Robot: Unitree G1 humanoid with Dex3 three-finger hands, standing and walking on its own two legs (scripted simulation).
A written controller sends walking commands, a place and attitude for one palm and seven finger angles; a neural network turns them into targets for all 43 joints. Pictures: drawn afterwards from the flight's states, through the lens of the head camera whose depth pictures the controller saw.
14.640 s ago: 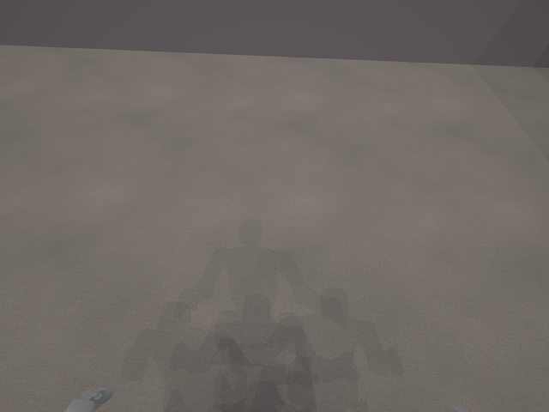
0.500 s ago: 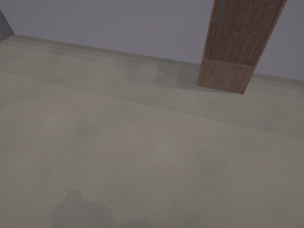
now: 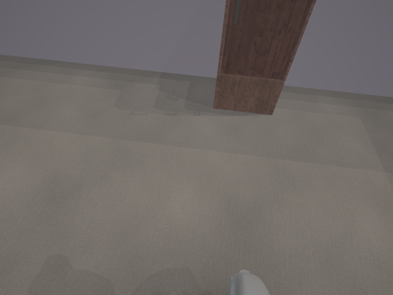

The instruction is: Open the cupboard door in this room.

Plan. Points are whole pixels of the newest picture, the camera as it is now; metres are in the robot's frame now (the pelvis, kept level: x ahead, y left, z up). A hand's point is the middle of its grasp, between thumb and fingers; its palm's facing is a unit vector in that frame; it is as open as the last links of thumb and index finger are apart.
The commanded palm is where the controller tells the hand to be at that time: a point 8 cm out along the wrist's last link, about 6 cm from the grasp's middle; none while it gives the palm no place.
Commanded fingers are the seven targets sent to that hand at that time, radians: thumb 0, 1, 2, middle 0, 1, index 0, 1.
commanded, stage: turn or walk to find it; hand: left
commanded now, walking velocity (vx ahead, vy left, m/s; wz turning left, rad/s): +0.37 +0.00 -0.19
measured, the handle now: (237, 6) +1.45 -0.16 -0.01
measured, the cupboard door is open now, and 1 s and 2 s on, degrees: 0 0 0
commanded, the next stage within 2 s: stand and wait in 0.30 s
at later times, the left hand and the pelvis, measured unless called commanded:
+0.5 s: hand (152, 248) +0.25 +0.12 -0.16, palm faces -0.05 -0.97 -0.23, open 7.2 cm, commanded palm none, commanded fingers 0.00 0.90 0.90 -0.20 -0.30 -0.20 -0.30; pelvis +0.21 -0.06 +0.00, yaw -5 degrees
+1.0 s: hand (154, 228) +0.31 +0.13 -0.18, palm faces -0.07 -0.98 -0.19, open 7.4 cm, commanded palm none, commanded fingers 0.00 0.90 0.90 -0.20 -0.30 -0.20 -0.30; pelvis +0.30 -0.04 +0.00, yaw -6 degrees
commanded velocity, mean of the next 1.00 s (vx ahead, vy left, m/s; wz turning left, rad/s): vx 0.10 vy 0.00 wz -0.02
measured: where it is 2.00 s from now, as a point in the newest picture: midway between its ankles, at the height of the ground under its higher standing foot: (203, 283)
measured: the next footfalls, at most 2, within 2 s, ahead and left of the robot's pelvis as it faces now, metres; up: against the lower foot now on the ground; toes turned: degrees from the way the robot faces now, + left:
right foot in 0.16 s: +0.27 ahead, -0.16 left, +0.00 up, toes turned -12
left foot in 0.64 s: +0.38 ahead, +0.07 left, +0.00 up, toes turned +2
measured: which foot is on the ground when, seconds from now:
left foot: down 0.00-0.18, up 0.20-0.62, down 0.64-1.00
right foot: up 0.00-0.14, down 0.16-1.00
